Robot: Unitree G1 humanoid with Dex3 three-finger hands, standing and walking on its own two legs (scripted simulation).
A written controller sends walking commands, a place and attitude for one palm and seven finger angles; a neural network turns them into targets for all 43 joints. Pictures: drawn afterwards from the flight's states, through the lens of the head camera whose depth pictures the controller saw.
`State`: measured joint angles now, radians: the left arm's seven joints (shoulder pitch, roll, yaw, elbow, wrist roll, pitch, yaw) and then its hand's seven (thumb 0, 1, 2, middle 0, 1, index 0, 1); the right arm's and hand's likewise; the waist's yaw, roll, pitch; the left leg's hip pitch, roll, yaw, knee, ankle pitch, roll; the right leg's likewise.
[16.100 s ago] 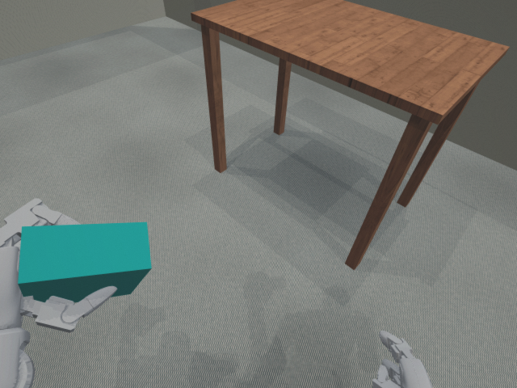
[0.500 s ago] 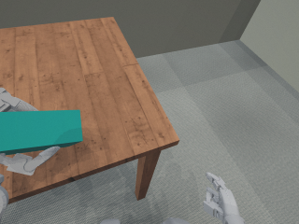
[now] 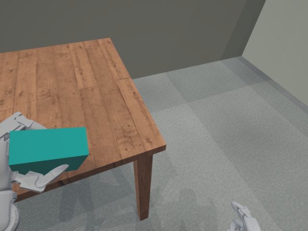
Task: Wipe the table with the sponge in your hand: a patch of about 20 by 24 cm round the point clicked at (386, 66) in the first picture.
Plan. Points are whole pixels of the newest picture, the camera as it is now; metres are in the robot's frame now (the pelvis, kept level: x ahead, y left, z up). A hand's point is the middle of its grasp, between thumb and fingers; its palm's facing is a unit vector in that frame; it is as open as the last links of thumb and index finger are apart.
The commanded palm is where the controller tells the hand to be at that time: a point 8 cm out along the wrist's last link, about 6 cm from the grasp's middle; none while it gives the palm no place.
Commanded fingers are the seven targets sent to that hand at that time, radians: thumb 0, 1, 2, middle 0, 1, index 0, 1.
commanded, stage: come to a stop and stand still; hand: left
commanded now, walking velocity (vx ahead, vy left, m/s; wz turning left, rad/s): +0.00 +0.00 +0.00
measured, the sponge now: (60, 152) +0.23 +0.21 +0.14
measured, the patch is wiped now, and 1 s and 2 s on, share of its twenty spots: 0.00 0.00 0.00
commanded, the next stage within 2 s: look again from close up in 1.32 s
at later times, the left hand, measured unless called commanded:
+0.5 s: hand (29, 149) +0.22 +0.26 +0.16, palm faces +0.40 -0.85 -0.34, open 9.6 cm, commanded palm +0.16 +0.29 +0.18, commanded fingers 0.00 0.10 1.30 -1.20 -1.60 -1.20 -1.60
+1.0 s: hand (14, 141) +0.24 +0.29 +0.16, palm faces +0.39 -0.85 -0.37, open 9.6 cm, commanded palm +0.18 +0.33 +0.18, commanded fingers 0.00 0.10 1.30 -1.20 -1.60 -1.20 -1.60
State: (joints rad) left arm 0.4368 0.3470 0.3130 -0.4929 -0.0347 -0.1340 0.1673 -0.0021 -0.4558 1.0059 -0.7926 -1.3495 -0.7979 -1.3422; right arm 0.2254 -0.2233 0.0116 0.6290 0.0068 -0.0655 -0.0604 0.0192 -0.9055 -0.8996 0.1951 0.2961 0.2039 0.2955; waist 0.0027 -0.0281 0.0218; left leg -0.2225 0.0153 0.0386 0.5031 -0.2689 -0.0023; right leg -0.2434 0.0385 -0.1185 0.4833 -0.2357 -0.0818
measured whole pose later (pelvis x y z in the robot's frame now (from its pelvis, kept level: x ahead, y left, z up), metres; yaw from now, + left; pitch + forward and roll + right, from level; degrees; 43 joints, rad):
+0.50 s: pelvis +0.00 +0.01 +0.00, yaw -1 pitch +0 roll +0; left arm 0.38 0.33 0.34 -0.41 -0.05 -0.20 0.12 -0.01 -0.46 1.01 -0.79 -1.35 -0.80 -1.34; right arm 0.24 -0.24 0.04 0.62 0.00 -0.09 -0.04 0.02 -0.90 -0.90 0.20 0.30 0.21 0.30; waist 0.03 0.00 0.03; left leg -0.23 0.00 0.04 0.48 -0.26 0.02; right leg -0.24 0.04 -0.09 0.43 -0.20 -0.07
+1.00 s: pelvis +0.02 +0.05 +0.01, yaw -1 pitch +0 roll -1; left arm 0.43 0.34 0.34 -0.48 -0.06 -0.15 0.13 -0.01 -0.46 1.01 -0.79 -1.35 -0.80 -1.34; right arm 0.15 -0.22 0.03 0.56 -0.01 -0.06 -0.04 0.02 -0.90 -0.90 0.20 0.30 0.21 0.30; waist 0.03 0.01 0.06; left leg -0.19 -0.04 0.05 0.45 -0.27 0.06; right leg -0.20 0.00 -0.08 0.41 -0.21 -0.01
